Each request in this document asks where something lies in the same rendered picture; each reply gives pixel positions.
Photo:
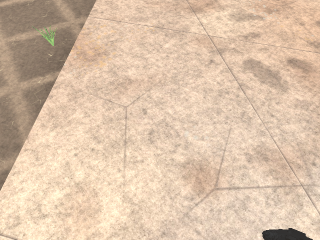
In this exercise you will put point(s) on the robot right hand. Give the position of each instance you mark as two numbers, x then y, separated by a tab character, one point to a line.
284	234

